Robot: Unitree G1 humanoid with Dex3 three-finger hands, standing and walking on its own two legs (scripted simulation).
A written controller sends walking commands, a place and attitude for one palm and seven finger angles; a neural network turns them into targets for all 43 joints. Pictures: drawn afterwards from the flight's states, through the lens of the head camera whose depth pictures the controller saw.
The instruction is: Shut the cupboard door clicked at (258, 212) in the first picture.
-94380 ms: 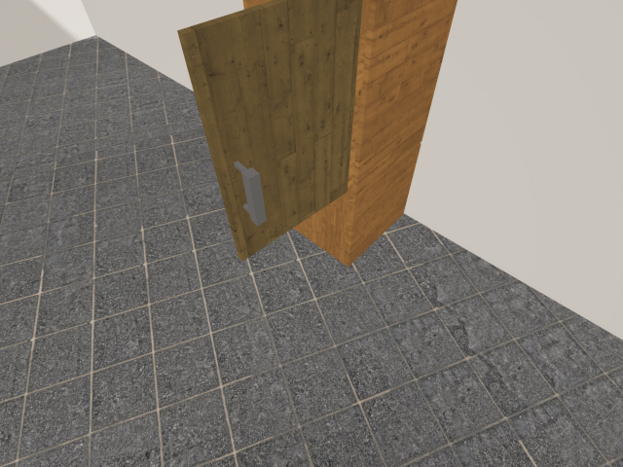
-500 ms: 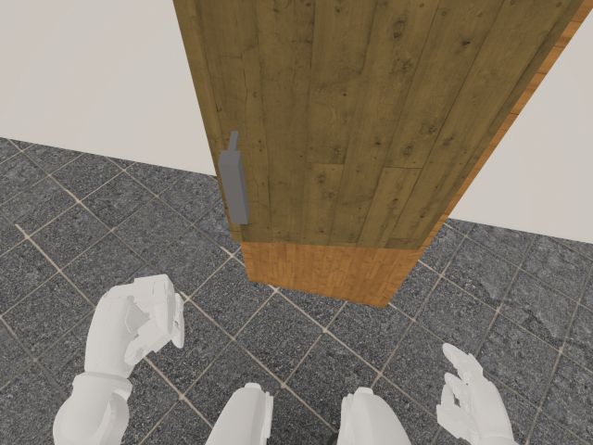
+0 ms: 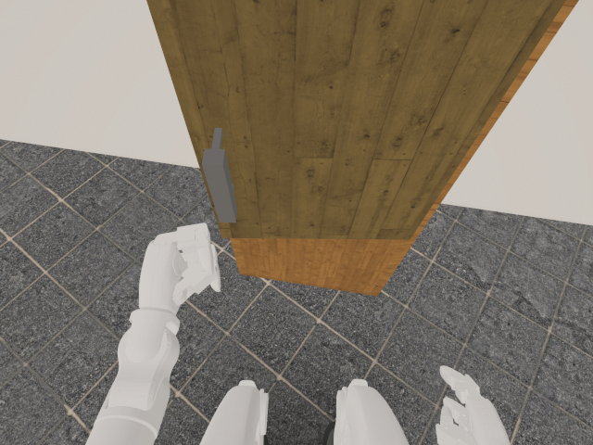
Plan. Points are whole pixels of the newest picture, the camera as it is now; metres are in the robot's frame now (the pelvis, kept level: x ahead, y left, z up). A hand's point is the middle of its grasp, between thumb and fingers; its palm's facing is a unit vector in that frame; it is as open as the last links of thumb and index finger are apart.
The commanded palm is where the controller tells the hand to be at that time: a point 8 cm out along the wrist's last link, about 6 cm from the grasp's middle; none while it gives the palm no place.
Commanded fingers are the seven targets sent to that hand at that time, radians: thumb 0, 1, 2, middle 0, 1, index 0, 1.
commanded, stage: bring the fist close to the handle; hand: left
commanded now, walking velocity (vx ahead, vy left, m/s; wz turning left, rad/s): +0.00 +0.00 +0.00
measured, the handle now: (223, 177) +0.48 +0.13 +0.02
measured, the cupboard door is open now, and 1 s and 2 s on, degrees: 9 9 0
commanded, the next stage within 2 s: push the door shut along its arc in 0.68 s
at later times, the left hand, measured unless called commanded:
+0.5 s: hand (247, 241) +0.37 +0.09 +0.03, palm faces +0.00 -1.00 -0.03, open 3.1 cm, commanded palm +0.35 +0.14 +0.02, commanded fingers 0.00 0.90 0.90 -1.30 -1.50 -1.30 -1.50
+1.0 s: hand (245, 227) +0.39 +0.09 +0.03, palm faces -0.03 -1.00 -0.05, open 3.1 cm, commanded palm +0.38 +0.14 +0.02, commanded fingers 0.00 0.90 0.90 -1.30 -1.50 -1.30 -1.50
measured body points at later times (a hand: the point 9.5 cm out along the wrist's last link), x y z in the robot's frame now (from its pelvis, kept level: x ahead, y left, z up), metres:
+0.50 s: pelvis +0.00 -0.01 +0.00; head +0.11 -0.01 +0.44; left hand +0.37 +0.14 +0.03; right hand +0.12 -0.26 -0.12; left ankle +0.02 +0.10 -0.62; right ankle +0.04 -0.11 -0.62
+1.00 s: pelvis -0.01 -0.02 +0.00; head +0.11 -0.02 +0.43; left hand +0.39 +0.14 +0.03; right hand +0.12 -0.27 -0.12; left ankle +0.02 +0.10 -0.62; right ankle +0.04 -0.11 -0.62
